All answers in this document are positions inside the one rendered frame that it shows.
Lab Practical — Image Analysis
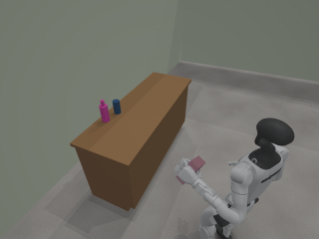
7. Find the robot thigh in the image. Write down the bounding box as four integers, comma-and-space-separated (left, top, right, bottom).
224, 191, 259, 204
200, 205, 231, 238

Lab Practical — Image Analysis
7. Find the robot left thigh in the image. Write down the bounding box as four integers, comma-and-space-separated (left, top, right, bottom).
200, 205, 231, 238

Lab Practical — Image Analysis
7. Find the left robot upper arm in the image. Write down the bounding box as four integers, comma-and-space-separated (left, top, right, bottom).
229, 161, 253, 225

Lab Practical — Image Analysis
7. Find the robot right hand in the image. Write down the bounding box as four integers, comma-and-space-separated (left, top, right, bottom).
228, 161, 238, 166

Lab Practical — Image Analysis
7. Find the sponge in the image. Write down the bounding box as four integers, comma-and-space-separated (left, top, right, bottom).
176, 156, 205, 185

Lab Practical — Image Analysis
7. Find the robot right thigh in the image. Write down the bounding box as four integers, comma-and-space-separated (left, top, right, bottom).
224, 191, 259, 204

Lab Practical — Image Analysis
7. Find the table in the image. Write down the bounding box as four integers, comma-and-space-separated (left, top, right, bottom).
70, 72, 191, 211

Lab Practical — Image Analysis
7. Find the right robot upper arm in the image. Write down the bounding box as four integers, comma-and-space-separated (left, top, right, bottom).
272, 143, 290, 181

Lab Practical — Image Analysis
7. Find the robot left forearm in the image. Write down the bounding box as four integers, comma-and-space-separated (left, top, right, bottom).
192, 177, 240, 225

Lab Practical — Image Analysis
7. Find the robot left hand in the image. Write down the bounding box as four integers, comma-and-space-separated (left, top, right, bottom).
174, 158, 202, 185

